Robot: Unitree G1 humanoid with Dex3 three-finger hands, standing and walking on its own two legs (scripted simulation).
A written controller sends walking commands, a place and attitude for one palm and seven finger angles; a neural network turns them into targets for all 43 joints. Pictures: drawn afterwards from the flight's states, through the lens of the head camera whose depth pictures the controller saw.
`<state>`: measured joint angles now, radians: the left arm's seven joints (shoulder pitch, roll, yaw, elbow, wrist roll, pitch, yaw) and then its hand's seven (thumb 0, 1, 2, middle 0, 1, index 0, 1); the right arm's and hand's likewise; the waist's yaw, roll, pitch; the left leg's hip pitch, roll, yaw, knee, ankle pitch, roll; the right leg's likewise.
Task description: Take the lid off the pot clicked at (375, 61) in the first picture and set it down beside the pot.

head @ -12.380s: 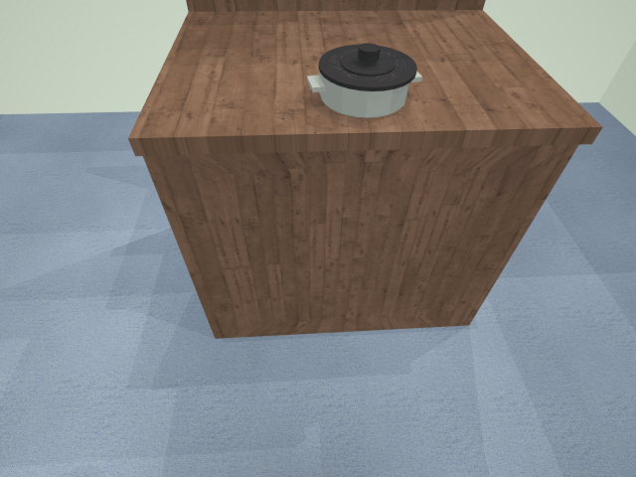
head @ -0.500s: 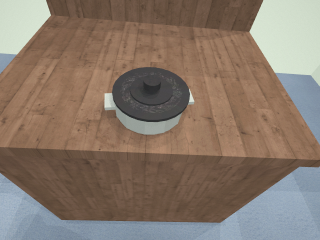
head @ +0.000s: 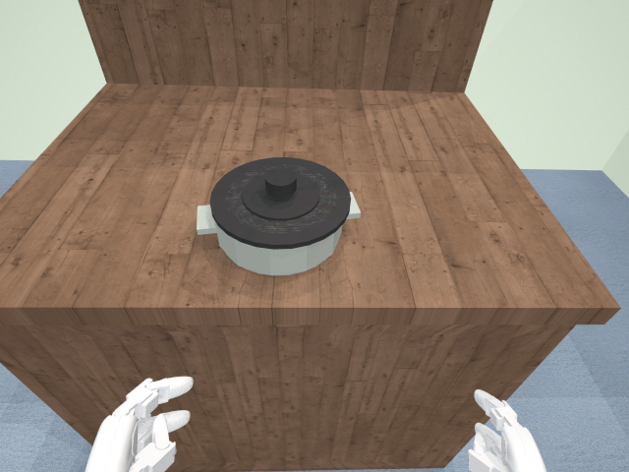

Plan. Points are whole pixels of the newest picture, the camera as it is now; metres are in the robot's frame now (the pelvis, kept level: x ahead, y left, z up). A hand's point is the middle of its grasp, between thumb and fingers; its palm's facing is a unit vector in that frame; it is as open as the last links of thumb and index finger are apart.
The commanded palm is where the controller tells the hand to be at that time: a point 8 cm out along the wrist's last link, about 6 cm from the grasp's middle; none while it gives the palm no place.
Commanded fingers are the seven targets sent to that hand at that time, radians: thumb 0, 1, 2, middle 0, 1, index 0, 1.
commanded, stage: lift the closed hand beside the body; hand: left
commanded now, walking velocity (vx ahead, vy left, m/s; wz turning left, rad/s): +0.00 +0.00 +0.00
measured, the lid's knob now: (280, 182) +0.45 +0.07 +0.16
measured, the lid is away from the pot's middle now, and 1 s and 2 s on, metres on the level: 0.00 0.00 0.00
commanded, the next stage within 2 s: raise the hand higher, near the body in 0.30 s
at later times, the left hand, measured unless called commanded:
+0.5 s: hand (118, 452) +0.12 +0.18 +0.12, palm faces +0.35 -0.82 -0.45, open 3.1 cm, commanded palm +0.06 +0.22 +0.15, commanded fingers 0.00 0.90 0.90 -1.30 -1.50 -1.30 -1.50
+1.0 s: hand (138, 374) +0.16 +0.16 +0.18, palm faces +0.43 -0.77 -0.47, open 3.1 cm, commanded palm +0.10 +0.19 +0.21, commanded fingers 0.00 0.90 0.90 -1.30 -1.50 -1.30 -1.50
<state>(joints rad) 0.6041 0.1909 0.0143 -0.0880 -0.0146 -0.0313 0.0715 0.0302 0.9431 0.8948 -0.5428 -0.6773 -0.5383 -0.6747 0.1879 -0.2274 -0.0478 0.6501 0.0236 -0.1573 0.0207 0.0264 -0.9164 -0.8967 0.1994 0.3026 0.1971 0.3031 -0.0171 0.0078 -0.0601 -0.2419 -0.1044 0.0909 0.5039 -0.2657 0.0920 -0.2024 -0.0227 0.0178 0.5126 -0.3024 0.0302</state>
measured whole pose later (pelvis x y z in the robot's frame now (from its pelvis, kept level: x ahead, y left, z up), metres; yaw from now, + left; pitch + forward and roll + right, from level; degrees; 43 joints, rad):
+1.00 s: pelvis +0.01 -0.09 +0.01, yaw +2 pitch -3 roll +0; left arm 0.62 0.37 0.36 -0.53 -0.07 -0.18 0.07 0.02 0.89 0.89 -1.31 -1.50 -1.30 -1.50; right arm 0.14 -0.22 -0.03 0.62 0.02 -0.17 -0.06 0.02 -0.90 -0.90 0.20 0.30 0.20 0.30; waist 0.08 0.06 0.00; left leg -0.15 -0.01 0.01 0.45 -0.25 0.01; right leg -0.07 0.08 -0.06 0.40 -0.27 -0.08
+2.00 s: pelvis -0.05 -0.04 +0.00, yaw +3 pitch -2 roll -1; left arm -0.12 0.75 0.08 -0.33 0.69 0.12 -0.39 0.00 0.00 1.47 -1.06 -0.52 -1.05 -0.52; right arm 0.08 -0.26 0.05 0.55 0.07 0.05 0.02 0.02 -0.90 -0.90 0.20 0.30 0.20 0.30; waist 0.09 0.12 0.01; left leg -0.26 -0.08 0.03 0.45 -0.15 0.09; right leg -0.21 0.00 -0.05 0.47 -0.22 -0.01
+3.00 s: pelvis -0.04 -0.05 +0.00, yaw +4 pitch -1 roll +0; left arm -0.45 0.73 -0.04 -0.10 0.74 0.19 -0.49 0.00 -0.39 1.73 -0.91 -0.08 -0.91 -0.08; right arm 0.09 -0.30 0.04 0.56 0.08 0.06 0.02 0.02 -0.90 -0.90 0.20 0.30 0.20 0.30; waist 0.07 0.12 0.02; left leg -0.27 -0.08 0.01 0.46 -0.16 0.08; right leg -0.22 0.00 -0.07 0.49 -0.24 -0.03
